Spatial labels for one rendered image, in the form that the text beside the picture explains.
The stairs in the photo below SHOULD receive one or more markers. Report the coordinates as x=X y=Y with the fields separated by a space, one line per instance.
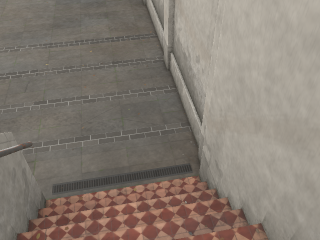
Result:
x=178 y=209

